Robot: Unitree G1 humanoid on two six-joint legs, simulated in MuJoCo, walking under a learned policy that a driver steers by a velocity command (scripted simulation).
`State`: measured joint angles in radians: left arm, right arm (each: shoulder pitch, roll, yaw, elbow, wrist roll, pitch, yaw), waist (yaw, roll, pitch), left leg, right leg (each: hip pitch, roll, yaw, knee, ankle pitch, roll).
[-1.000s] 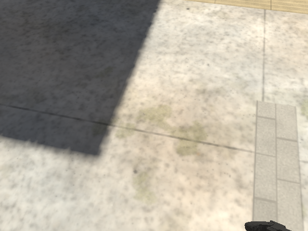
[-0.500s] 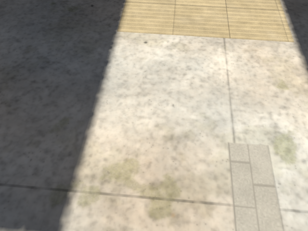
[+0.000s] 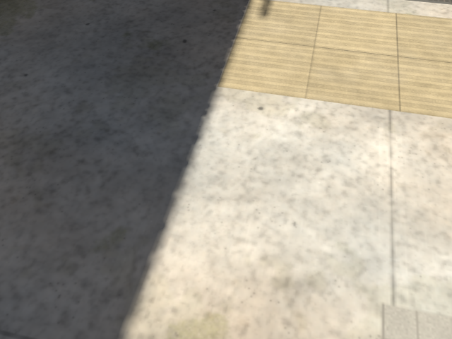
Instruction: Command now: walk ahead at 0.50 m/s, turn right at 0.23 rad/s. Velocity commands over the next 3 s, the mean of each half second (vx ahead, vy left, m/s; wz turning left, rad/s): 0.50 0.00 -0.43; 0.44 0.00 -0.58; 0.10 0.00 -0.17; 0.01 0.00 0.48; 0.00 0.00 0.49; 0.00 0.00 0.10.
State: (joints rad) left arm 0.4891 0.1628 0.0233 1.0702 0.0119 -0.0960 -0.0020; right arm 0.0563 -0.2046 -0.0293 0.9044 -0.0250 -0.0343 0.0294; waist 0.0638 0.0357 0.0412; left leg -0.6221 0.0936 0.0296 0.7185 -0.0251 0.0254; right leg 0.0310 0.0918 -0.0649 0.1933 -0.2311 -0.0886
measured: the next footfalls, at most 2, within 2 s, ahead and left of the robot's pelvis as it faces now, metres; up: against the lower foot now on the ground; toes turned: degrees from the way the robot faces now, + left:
left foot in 0.14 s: +0.25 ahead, +0.11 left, +0.00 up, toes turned -1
right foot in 0.70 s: +0.46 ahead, -0.14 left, +0.00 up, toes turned -28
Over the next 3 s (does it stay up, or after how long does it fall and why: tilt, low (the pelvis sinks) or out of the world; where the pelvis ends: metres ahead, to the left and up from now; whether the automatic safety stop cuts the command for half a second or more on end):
stays up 0.57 -0.14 0.00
